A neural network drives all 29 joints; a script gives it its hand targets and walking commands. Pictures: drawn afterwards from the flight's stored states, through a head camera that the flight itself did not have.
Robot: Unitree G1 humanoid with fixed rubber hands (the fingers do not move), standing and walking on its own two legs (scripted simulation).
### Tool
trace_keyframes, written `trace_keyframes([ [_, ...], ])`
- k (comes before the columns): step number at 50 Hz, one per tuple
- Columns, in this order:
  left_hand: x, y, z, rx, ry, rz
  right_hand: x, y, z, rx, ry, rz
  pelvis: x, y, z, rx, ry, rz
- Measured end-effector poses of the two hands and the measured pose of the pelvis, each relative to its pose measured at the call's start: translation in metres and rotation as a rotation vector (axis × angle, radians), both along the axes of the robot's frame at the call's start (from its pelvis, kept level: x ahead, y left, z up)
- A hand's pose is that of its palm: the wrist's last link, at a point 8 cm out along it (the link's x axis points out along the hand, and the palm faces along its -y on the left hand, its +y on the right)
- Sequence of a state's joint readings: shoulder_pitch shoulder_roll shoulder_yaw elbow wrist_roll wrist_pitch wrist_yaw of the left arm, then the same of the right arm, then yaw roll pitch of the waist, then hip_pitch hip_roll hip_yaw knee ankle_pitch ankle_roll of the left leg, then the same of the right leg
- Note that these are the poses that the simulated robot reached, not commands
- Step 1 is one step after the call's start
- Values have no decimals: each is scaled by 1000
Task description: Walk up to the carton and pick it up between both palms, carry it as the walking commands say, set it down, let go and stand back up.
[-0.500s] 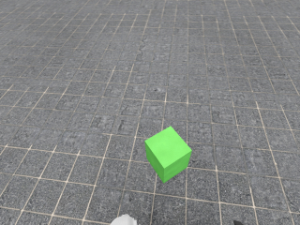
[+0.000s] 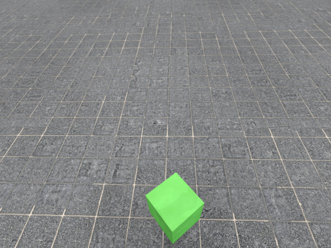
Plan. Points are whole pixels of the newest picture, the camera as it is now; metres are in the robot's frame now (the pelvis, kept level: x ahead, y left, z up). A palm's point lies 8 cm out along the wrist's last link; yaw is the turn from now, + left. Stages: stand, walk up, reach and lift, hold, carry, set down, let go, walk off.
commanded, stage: walk up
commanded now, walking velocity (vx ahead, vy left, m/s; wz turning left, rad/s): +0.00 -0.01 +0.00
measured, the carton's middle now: (174, 208) +0.44 -0.03 -0.64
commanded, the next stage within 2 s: none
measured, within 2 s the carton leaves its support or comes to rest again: neither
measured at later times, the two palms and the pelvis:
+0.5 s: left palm out of the picture +0.04 +0.21 -0.14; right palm out of the picture +0.08 -0.23 -0.13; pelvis +0.05 -0.01 +0.01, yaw +1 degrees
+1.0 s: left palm out of the picture +0.04 +0.21 -0.14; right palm out of the picture +0.02 -0.20 -0.14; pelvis +0.04 +0.00 +0.01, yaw +2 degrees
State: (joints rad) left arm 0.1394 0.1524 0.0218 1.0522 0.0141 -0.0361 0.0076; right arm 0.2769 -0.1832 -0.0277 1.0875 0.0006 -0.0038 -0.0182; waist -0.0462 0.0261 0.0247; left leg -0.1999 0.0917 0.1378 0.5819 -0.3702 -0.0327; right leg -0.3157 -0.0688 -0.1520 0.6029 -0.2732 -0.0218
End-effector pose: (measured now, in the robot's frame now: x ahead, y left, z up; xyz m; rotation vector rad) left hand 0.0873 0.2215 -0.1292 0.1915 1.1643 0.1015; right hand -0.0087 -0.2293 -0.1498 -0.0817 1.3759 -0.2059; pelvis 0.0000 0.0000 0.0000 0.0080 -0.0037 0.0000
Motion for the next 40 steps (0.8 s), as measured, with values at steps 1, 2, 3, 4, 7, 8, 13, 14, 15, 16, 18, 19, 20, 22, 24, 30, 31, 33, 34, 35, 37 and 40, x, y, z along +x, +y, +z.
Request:
trace_keyframes([
  [1, 8, -3, 2, 5, -12, 1, 2, 1, -1, 7, 12, -2, 4, -1, 0, -1, 1, 1],
  [2, 15, -5, 4, 9, -18, 1, 5, 2, -2, 13, 19, -2, 8, -3, 1, -2, 2, -1],
  [3, 21, -7, 5, 12, -19, 3, 9, 3, -3, 19, 22, 1, 11, -4, 2, -2, 2, -1],
  [4, 26, -8, 6, 14, -18, 6, 14, 4, -2, 24, 21, 7, 14, -5, 3, -4, 3, 0],
  [7, 33, -12, 7, 11, -9, 24, 31, 7, 1, 31, 9, 29, 22, -9, 6, -9, 9, 6],
  [8, 33, -13, 7, 8, -3, 31, 37, 7, 2, 31, 3, 36, 25, -10, 7, -10, 10, 7],
  [13, 17, -17, 1, -11, 55, 72, 62, -1, 10, -4, -20, 55, 35, -13, 10, -15, 11, 13],
  [14, 12, -17, 0, -15, 71, 81, 66, -3, 12, -10, -25, 59, 37, -13, 11, -16, 10, 14],
  [15, 6, -18, -2, -19, 88, 89, 70, -4, 13, -15, -29, 63, 39, -13, 11, -17, 9, 15],
  [16, 0, -17, -2, -14, 99, 104, 73, -5, 15, -20, -32, 66, 40, -14, 12, -18, 8, 16],
  [18, -11, -14, -4, -9, 124, 123, 79, -6, 17, -25, -36, 74, 42, -14, 12, -20, 6, 18],
  [19, -16, -12, -4, -9, 139, 128, 81, -6, 18, -27, -37, 77, 43, -14, 13, -21, 5, 19],
  [20, -22, -12, -5, -10, 155, 132, 83, -6, 18, -28, -38, 79, 44, -14, 13, -21, 3, 18],
  [22, -33, -11, -6, -14, 185, 139, 86, -4, 18, -26, -40, 81, 46, -13, 13, -22, 1, 18],
  [24, -44, -12, -7, -19, 213, 145, 87, -2, 18, -28, -38, 79, 46, -12, 13, -24, -1, 18],
  [30, -64, -19, -8, -43, 268, 155, 79, 3, 17, -27, -8, 71, 47, -7, 14, -25, -7, 16],
  [31, -66, -21, -8, -47, 274, 156, 76, 5, 17, -25, 0, 69, 47, -6, 14, -25, -8, 16],
  [33, -69, -22, -9, -52, 285, 157, 69, 8, 17, -21, 17, 65, 47, -5, 14, -25, -9, 14],
  [34, -70, -23, -9, -54, 289, 156, 65, 10, 17, -18, 25, 62, 47, -4, 14, -25, -10, 13],
  [35, -71, -23, -9, -55, 293, 155, 62, 12, 16, -14, 34, 58, 47, -3, 14, -24, -10, 11],
  [37, -72, -22, -10, -57, 298, 153, 54, 16, 16, -5, 51, 51, 47, -2, 14, -24, -11, 10],
  [40, -71, -21, -10, -55, 302, 147, 43, 23, 15, 9, 74, 40, 47, 0, 14, -23, -12, 7],
])
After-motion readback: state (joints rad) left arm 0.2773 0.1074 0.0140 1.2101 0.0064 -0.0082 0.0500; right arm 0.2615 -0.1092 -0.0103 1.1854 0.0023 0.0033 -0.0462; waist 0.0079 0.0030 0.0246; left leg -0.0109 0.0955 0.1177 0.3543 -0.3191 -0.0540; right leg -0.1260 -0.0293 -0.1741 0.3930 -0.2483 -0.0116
